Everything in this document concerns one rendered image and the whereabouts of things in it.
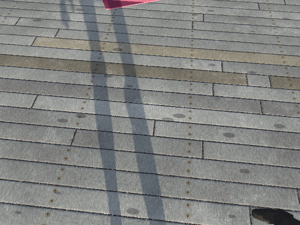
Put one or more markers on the robot right hand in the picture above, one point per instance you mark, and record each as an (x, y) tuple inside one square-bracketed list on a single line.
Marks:
[(274, 216)]

